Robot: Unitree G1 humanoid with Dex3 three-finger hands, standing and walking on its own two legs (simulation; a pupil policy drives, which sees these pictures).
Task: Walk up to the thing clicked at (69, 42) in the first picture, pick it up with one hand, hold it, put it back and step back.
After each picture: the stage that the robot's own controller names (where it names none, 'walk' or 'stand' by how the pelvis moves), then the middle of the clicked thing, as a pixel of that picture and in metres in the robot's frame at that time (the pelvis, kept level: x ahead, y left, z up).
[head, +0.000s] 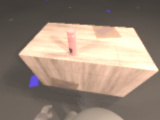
stand; (72, 43) +0.60 +0.20 +0.07
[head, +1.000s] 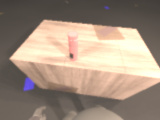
walk; (73, 48) +0.51 +0.17 +0.07
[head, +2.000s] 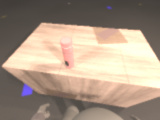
stand; (68, 54) +0.41 +0.20 +0.09
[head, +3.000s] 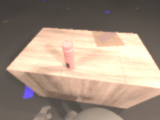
stand; (69, 57) +0.43 +0.19 +0.07
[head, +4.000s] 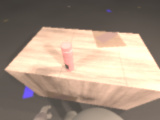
stand; (68, 58) +0.41 +0.19 +0.07
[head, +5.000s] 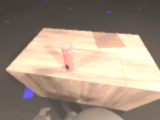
stand; (68, 59) +0.42 +0.19 +0.07
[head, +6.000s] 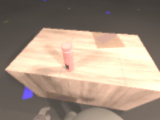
stand; (68, 58) +0.42 +0.19 +0.07
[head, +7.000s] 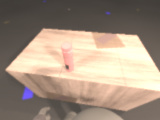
stand; (68, 58) +0.42 +0.19 +0.07
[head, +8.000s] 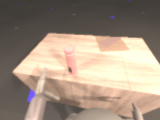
rise first; (71, 61) +0.40 +0.19 +0.07
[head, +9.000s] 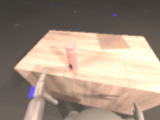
go down; (72, 58) +0.43 +0.19 +0.07
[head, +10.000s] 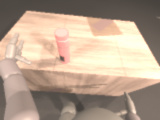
go down; (63, 49) +0.44 +0.17 +0.11
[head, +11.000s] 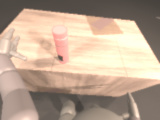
go down; (62, 48) +0.43 +0.18 +0.13
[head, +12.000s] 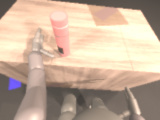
close in; (62, 39) +0.45 +0.17 +0.17
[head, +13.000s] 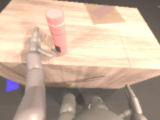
close in; (59, 37) +0.46 +0.17 +0.17
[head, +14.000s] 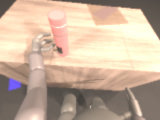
lift; (61, 38) +0.45 +0.17 +0.17
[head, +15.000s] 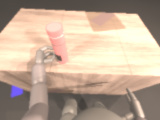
lift; (59, 47) +0.41 +0.18 +0.16
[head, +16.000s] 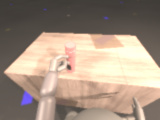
close; (70, 59) +0.42 +0.17 +0.11
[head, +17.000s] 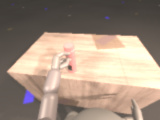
close; (70, 59) +0.42 +0.17 +0.10
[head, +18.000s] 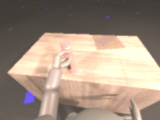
stand; (69, 58) +0.44 +0.19 +0.09
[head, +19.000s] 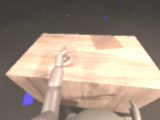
stand; (68, 55) +0.57 +0.23 -0.01
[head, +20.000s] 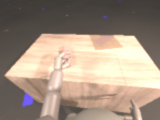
stand; (65, 56) +0.56 +0.26 -0.01
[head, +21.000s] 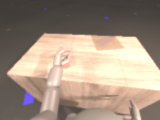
stand; (65, 56) +0.56 +0.27 -0.01
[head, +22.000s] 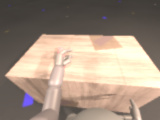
stand; (60, 57) +0.55 +0.30 -0.01
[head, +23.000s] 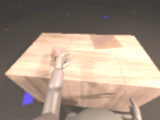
stand; (58, 56) +0.54 +0.33 -0.01
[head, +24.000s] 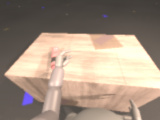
stand; (55, 57) +0.53 +0.35 -0.01
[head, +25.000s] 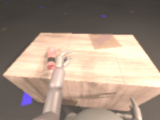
stand; (51, 57) +0.52 +0.38 -0.01
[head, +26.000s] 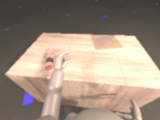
stand; (50, 57) +0.51 +0.40 -0.01
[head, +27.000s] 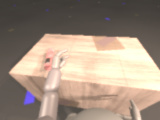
stand; (50, 58) +0.51 +0.41 -0.01
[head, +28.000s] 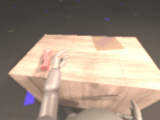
stand; (46, 59) +0.51 +0.44 -0.01
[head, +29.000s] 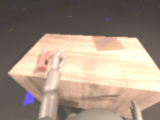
stand; (44, 59) +0.49 +0.46 -0.01
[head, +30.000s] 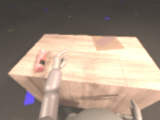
stand; (41, 59) +0.49 +0.49 -0.01
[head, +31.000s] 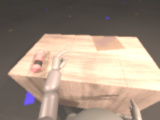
stand; (38, 60) +0.48 +0.51 -0.01
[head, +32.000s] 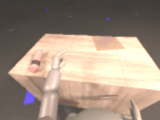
stand; (36, 60) +0.48 +0.53 -0.01
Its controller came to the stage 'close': yes
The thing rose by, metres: 0.00
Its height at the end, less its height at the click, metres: -0.09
